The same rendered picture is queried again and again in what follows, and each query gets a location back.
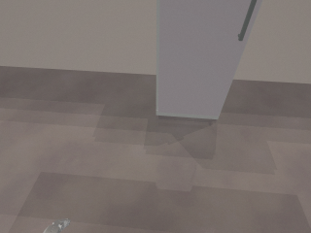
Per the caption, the left robot hand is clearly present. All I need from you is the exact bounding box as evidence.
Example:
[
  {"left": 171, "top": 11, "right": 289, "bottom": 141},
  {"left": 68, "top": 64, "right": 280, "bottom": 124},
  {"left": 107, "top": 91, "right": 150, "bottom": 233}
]
[{"left": 43, "top": 218, "right": 71, "bottom": 233}]

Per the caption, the fridge door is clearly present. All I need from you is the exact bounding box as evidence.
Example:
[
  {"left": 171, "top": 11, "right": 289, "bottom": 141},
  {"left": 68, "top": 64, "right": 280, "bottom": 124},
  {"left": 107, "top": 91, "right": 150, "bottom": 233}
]
[{"left": 158, "top": 0, "right": 262, "bottom": 117}]

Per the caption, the handle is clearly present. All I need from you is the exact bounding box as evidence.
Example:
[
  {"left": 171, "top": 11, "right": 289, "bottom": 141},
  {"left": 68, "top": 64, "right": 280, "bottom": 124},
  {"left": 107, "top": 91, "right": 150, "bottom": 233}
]
[{"left": 237, "top": 0, "right": 257, "bottom": 42}]

